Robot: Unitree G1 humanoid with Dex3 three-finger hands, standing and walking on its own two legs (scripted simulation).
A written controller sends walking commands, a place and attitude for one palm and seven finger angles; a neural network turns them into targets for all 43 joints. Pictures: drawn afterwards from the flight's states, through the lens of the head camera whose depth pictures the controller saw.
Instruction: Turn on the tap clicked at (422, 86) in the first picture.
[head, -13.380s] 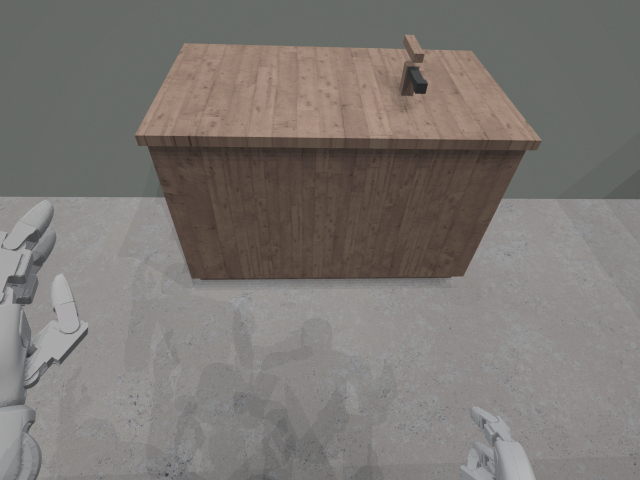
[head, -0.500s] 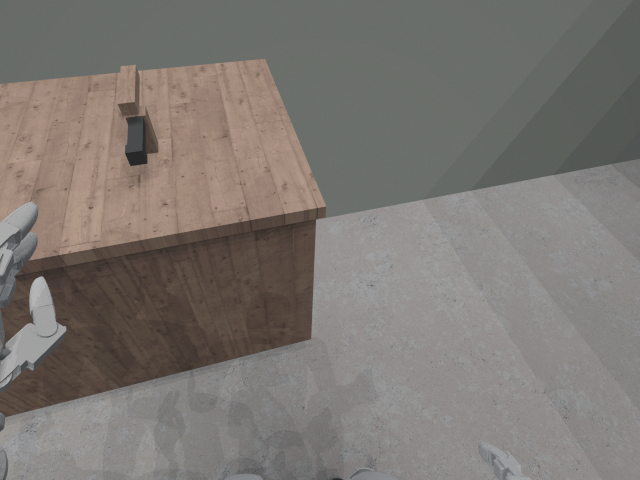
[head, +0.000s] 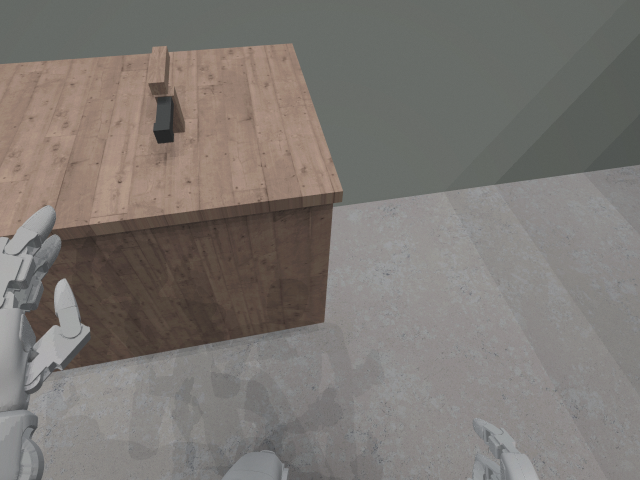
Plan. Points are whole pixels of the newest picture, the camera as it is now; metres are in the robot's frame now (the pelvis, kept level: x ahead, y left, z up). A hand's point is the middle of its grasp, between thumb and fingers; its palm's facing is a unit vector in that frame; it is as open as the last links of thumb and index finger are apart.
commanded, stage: come to a stop and stand still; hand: left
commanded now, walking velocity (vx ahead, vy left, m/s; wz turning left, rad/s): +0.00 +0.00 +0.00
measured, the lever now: (163, 132) +0.64 +0.36 +0.03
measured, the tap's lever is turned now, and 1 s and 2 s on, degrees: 0 0 0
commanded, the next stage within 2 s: look again from close up in 0.10 s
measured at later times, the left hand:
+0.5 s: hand (103, 334) +0.21 +0.24 +0.12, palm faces +0.24 -0.89 -0.39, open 7.4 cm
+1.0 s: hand (39, 272) +0.26 +0.31 +0.15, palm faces +0.39 -0.87 -0.29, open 7.4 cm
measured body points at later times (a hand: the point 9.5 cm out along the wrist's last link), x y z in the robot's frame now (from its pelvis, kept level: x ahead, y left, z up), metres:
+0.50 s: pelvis +0.00 +0.01 +0.01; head -0.02 +0.00 +0.46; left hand +0.20 +0.28 +0.15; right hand +0.14 -0.23 -0.08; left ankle +0.05 +0.12 -0.73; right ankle +0.01 -0.10 -0.73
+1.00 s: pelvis +0.04 +0.06 -0.01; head +0.04 +0.10 +0.44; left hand +0.23 +0.35 +0.16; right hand +0.21 -0.16 -0.08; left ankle +0.06 +0.12 -0.73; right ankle +0.01 -0.10 -0.73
